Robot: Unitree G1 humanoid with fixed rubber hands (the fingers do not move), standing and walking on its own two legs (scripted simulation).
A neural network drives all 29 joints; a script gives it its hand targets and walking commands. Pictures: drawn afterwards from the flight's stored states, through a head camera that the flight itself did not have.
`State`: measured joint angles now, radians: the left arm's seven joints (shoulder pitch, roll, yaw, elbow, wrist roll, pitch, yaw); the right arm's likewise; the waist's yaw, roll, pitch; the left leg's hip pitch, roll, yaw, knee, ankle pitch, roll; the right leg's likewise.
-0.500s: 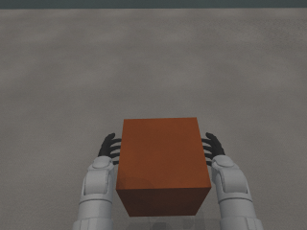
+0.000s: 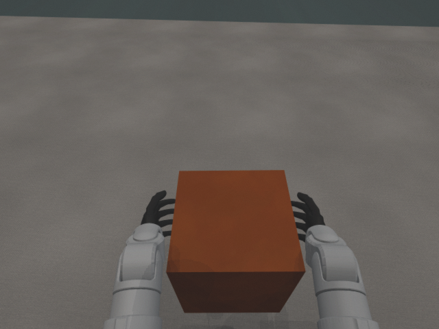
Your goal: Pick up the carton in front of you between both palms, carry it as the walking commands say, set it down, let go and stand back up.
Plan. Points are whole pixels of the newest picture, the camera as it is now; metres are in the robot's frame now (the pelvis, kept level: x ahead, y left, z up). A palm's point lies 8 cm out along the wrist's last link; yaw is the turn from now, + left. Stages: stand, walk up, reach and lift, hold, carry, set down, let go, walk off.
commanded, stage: carry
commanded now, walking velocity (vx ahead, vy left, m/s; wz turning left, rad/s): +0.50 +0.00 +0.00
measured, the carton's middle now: (231, 245) +0.30 +0.00 -0.04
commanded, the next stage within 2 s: none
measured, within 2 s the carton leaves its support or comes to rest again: neither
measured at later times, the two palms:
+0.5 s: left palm (182, 158) +0.49 +0.12 +0.03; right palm (303, 160) +0.50 -0.18 +0.02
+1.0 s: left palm (183, 114) +0.66 +0.13 +0.04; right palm (289, 116) +0.66 -0.17 +0.04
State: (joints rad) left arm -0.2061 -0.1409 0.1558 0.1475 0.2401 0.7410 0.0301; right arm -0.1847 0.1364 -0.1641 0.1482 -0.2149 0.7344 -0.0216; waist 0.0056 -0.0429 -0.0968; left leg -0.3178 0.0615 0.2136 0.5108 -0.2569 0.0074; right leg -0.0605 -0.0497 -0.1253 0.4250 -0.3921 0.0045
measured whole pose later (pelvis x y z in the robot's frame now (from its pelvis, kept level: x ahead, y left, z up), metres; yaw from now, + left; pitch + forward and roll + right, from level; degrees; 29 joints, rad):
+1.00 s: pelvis +0.37 -0.02 +0.00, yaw +0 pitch +4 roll +1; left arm -0.20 -0.14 0.16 0.12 0.23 0.73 0.03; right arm -0.20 0.14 -0.16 0.13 -0.22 0.73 -0.02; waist 0.00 -0.02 -0.10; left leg -0.31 0.05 0.21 0.50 -0.25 0.03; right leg -0.14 -0.08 -0.18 0.49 -0.37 0.04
